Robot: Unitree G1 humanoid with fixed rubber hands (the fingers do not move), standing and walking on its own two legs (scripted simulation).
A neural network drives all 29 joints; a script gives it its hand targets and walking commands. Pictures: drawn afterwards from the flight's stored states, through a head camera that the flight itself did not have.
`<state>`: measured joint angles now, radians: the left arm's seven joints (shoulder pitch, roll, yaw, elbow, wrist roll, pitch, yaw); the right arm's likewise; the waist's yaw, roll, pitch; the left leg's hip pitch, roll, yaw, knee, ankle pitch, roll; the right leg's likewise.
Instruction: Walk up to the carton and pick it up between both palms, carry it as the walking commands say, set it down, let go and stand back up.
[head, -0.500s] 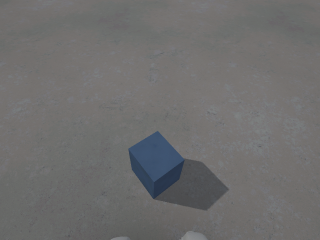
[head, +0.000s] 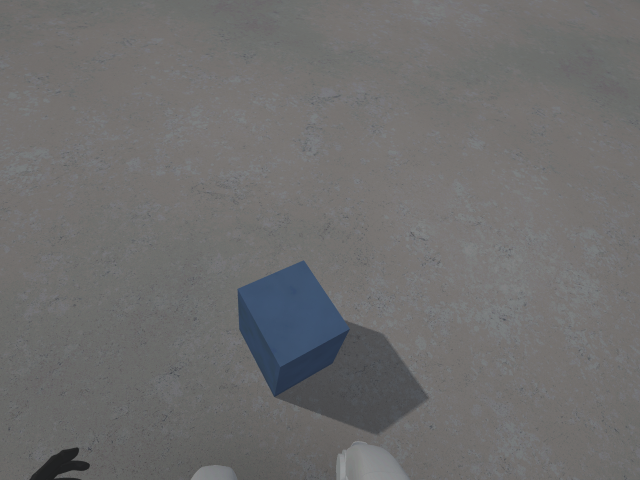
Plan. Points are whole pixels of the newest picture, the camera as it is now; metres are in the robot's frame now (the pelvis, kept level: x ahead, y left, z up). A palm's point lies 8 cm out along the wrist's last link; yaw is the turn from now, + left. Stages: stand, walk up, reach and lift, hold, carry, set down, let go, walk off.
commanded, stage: walk up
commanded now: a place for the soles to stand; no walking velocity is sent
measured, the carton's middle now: (288, 329) +0.56 +0.00 -0.61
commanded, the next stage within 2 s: none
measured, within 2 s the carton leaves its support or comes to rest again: neither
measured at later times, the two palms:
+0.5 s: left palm out of the picture +0.12 +0.16 -0.09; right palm out of the picture +0.08 -0.48 -0.09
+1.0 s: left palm out of the picture +0.10 +0.12 -0.11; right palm out of the picture +0.16 -0.55 -0.07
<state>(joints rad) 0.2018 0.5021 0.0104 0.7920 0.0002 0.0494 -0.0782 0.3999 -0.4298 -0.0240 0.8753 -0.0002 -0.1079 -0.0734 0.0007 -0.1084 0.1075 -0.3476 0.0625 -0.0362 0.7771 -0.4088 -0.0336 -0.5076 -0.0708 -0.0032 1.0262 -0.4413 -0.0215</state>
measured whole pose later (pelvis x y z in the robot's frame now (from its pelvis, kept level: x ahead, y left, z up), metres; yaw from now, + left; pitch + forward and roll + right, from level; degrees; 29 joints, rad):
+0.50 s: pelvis +0.04 -0.15 +0.01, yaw +5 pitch +0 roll +3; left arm 0.18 0.39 0.01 0.79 0.00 0.02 -0.06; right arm 0.39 -0.43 -0.02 0.88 0.00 -0.07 -0.08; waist 0.00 -0.04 0.12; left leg -0.51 0.04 0.04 1.04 -0.35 0.01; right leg -0.36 -0.01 -0.15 0.72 -0.37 -0.11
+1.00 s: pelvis +0.08 -0.22 +0.00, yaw +14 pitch -1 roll +0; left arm 0.18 0.51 0.02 0.79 0.00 0.05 -0.08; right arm 0.39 -0.44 -0.02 0.88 0.00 -0.08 -0.05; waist 0.00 -0.08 0.12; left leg -0.41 0.10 -0.02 0.77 -0.35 0.02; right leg -0.45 -0.08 -0.05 0.91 -0.47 0.00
